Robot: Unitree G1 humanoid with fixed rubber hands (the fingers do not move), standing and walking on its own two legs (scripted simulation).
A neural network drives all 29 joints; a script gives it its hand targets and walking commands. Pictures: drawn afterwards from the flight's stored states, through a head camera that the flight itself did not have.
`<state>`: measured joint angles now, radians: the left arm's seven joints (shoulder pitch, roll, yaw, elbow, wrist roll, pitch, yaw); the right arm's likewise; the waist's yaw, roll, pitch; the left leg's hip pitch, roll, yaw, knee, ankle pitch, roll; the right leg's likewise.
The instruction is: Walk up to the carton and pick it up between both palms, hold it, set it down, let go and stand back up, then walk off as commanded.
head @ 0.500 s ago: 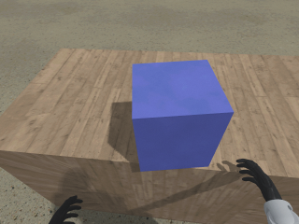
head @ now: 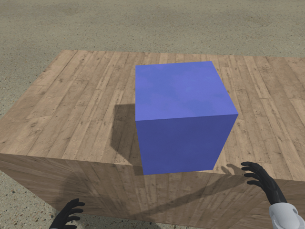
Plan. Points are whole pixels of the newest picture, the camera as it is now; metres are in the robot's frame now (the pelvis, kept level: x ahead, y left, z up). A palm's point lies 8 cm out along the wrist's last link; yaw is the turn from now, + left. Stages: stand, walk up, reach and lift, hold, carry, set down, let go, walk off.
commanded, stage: stand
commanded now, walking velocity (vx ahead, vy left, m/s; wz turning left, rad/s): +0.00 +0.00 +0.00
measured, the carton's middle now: (176, 120) +0.40 -0.02 +0.07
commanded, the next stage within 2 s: walk off in 0.12 s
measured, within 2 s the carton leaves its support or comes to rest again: neither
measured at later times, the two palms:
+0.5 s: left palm out of the picture +0.11 +0.29 -0.07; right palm (273, 195) +0.22 -0.26 +0.01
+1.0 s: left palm out of the picture -0.03 +0.27 -0.06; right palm out of the picture +0.05 -0.34 -0.10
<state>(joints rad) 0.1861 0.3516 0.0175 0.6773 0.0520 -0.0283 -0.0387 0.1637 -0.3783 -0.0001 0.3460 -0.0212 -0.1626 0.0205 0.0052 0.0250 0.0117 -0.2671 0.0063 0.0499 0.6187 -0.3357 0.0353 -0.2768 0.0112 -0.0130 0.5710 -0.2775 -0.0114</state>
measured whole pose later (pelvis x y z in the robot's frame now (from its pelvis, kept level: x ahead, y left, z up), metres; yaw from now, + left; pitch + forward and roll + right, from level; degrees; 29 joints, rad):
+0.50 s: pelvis -0.02 -0.01 +0.00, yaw +0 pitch -3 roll -1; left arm 0.18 0.39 0.02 0.68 0.05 0.01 -0.02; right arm 0.07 -0.38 0.01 0.36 -0.01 -0.16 0.03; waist 0.00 0.03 0.09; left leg -0.27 0.02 0.05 0.61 -0.30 0.04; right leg -0.37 0.02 -0.01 0.89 -0.43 -0.03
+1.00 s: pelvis -0.15 -0.05 +0.00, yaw +1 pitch +0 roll +3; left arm 0.19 0.40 0.02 0.60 0.05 0.02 0.04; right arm 0.09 -0.49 0.00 0.55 0.00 0.06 0.00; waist 0.03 0.05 0.22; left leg -0.43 -0.11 -0.02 1.12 -0.48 -0.02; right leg -0.41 -0.03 0.02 0.58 -0.17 -0.05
